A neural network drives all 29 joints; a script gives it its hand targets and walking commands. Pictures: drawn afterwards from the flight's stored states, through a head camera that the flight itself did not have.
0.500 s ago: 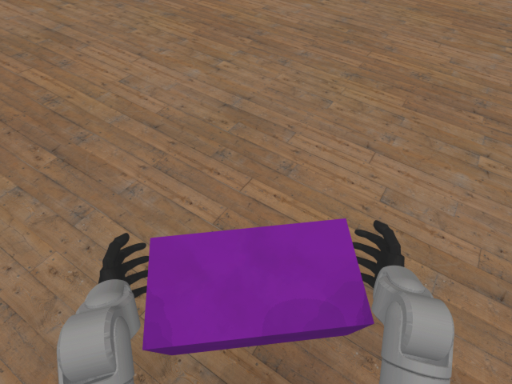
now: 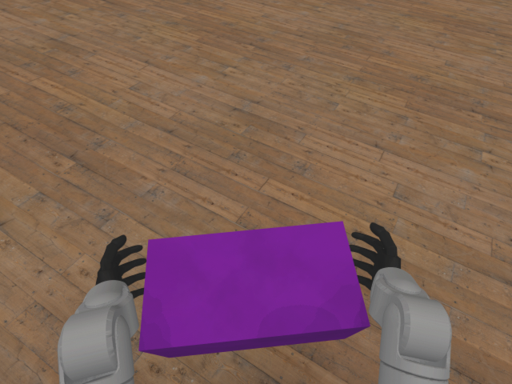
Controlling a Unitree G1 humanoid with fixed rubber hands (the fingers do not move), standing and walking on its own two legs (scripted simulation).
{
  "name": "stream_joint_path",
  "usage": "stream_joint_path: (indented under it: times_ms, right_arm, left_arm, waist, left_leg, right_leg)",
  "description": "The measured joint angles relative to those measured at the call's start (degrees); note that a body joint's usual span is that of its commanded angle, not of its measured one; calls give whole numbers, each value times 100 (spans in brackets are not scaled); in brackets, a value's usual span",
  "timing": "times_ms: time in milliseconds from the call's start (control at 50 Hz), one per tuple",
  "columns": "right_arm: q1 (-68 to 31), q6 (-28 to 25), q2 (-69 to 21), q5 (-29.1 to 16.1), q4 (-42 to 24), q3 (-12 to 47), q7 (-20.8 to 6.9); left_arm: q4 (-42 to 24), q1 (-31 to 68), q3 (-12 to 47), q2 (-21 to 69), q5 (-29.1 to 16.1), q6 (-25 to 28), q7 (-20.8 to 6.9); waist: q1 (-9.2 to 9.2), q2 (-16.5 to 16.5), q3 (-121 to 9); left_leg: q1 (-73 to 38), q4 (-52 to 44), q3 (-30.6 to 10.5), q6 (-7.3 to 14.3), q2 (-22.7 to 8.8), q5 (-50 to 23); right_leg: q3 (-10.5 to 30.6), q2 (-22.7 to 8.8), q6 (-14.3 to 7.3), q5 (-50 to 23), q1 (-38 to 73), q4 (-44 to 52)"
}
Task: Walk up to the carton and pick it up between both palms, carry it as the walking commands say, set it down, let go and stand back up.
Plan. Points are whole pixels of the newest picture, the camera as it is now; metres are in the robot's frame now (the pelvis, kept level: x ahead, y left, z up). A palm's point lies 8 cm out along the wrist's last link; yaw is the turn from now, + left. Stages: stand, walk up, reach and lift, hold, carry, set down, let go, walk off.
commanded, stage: carry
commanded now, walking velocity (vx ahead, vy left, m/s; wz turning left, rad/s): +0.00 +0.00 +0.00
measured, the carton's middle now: (252, 292) +0.26 +0.00 +0.00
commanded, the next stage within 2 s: none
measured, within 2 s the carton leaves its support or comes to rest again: neither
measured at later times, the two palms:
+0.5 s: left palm (46, 314) +0.19 +0.25 +0.10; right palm (359, 317) +0.18 -0.12 +0.12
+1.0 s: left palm (40, 355) +0.15 +0.25 +0.08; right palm (367, 369) +0.13 -0.12 +0.09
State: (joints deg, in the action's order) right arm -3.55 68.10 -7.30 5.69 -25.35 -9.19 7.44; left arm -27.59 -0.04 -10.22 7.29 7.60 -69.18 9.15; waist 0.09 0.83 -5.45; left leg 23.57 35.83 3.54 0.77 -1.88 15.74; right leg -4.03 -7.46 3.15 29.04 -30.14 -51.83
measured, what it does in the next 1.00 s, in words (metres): walks backwards: right foot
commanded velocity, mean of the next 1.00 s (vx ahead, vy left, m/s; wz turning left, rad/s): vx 0.00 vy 0.00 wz -0.19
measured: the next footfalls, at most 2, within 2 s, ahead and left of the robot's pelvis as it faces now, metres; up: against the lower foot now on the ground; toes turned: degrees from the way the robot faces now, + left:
right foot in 0.16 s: +0.01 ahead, -0.07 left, +0.01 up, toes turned -9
right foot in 1.14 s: -0.07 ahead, -0.02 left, +0.00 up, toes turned -6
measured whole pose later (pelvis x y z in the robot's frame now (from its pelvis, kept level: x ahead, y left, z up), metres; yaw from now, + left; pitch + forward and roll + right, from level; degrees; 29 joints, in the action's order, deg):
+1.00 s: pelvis -0.10 +0.08 +0.00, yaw -6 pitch -1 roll -2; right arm -4.6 69.3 -7.3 7.1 -25.6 -12.1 6.4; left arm -26.3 2.4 -9.0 7.2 6.2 -70.5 9.3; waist -2.2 -0.9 -2.9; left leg 24.9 32.1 12.6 1.6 -1.5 7.7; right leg -5.4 -2.8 -0.7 20.7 -24.1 -40.3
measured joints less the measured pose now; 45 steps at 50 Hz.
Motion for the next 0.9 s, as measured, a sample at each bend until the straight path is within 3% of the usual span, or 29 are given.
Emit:
stream_joint_path:
  times_ms: [80,140,180,220,260,340,420,560,620,720,800,900]
  right_arm:
    - [50,7,0,35,-19,-104,-58]
    - [-83,-63,-5,37,-93,-167,-88]
    - [-124,-135,0,50,-104,-226,-98]
    - [-15,-160,6,57,-77,-299,-105]
    - [136,-114,6,38,-108,-273,-74]
    - [187,51,4,5,-314,-203,30]
    - [96,80,4,13,-268,-212,-7]
    - [34,136,4,62,72,-279,-90]
    - [17,140,4,67,98,-332,-102]
    - [-7,160,4,86,-21,-312,-71]
    - [-54,174,3,104,-70,-291,-60]
    - [-77,167,5,132,-39,-224,-64]
  left_arm:
    - [-48,-65,60,3,-144,-51,-13]
    - [-147,18,90,-2,-214,32,67]
    - [-114,97,133,1,-241,95,116]
    - [34,146,189,2,-229,88,85]
    - [172,153,163,0,-184,68,-24]
    - [183,72,122,3,-211,128,-112]
    - [103,113,131,-1,-159,57,-59]
    - [208,133,187,-5,-23,-152,41]
    - [230,184,197,-6,-45,-193,41]
    - [253,186,186,-4,-72,-86,7]
    - [221,188,141,-4,-120,-58,-27]
    - [145,155,83,-3,-148,-92,-20]
  waist:
    - [-159,8,-29]
    - [-228,16,34]
    - [-240,-141,84]
    - [-178,-381,96]
    - [-115,-385,29]
    - [43,-335,-34]
    - [89,-151,-132]
    - [0,-76,-302]
    - [-21,-175,-201]
    - [-49,-337,-50]
    - [-112,-435,70]
    - [-221,-286,138]
  left_leg:
    - [110,-75,64,152,132,-118]
    - [207,-71,224,253,259,-192]
    - [246,0,267,294,247,-193]
    - [165,-87,196,251,189,-248]
    - [47,-290,241,209,254,-349]
    - [-78,-448,322,454,338,-467]
    - [-148,-590,404,545,409,-570]
    - [-284,-1069,480,394,465,-845]
    - [-354,-1248,451,298,472,-988]
    - [-433,-1509,405,-9,485,-1163]
    - [-380,-1391,411,-132,402,-1143]
    - [-100,-774,589,-301,240,-640]
  right_leg:
    - [-171,314,-39,-48,140,-264]
    - [-245,457,-96,-337,618,759]
    - [-314,549,-269,-1047,974,1628]
    - [-389,631,-397,-1222,1127,1860]
    - [-352,570,-386,-1235,1176,1929]
    - [-284,492,-256,-1291,1241,1982]
    - [-210,420,-191,-1339,1224,1974]
    - [-206,346,-249,-898,1180,2013]
    - [-259,347,-256,-1121,1289,2260]
    - [-320,337,-297,-1106,1342,2415]
    - [-338,396,-315,-1216,1366,2477]
    - [-183,466,-276,-1506,1167,2275]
